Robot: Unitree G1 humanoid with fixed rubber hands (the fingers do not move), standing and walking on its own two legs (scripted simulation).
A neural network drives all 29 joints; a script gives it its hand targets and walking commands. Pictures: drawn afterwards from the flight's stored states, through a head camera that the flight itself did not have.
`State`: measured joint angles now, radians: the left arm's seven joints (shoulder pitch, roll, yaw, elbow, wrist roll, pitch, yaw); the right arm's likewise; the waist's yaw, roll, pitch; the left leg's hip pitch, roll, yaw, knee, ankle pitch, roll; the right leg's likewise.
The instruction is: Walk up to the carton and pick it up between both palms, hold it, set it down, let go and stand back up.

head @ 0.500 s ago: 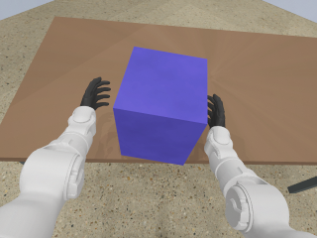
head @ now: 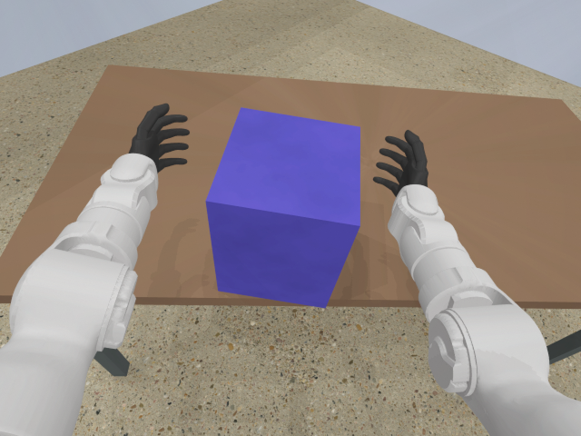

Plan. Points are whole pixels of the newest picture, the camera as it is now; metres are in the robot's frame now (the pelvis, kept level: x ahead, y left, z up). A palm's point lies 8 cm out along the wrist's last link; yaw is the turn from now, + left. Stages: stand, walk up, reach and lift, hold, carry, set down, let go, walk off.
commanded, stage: set down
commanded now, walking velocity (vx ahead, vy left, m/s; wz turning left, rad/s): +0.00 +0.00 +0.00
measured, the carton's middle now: (285, 213) +0.50 -0.03 -0.01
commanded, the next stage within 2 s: none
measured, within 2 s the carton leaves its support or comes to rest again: neither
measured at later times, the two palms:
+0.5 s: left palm (142, 163) +0.48 +0.18 +0.12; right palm (411, 192) +0.43 -0.19 +0.13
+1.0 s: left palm (140, 185) +0.45 +0.18 +0.11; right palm (408, 211) +0.40 -0.18 +0.12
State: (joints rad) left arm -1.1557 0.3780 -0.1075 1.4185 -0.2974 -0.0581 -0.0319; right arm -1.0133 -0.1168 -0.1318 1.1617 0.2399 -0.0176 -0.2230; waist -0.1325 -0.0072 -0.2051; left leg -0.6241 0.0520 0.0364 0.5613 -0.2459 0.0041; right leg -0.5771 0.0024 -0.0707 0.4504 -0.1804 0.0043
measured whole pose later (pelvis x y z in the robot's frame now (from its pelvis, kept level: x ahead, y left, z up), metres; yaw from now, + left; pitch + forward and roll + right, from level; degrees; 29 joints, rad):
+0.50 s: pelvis +0.01 -0.01 +0.01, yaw +0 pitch +11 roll -2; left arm -1.03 0.39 -0.01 1.25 -0.25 0.04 -0.07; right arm -0.89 -0.08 -0.08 0.95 0.25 0.07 -0.29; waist -0.13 -0.02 -0.11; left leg -0.44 0.05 0.03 0.48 -0.23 -0.01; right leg -0.41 0.01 -0.07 0.39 -0.18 0.00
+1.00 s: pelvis +0.00 +0.00 +0.01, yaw -1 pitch +7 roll -2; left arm -0.89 0.33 0.03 1.08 -0.20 0.08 -0.04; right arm -0.77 -0.07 -0.08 0.86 0.24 0.06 -0.29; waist -0.09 -0.01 -0.07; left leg -0.38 0.05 0.04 0.51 -0.25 0.01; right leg -0.34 0.01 -0.04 0.38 -0.17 0.01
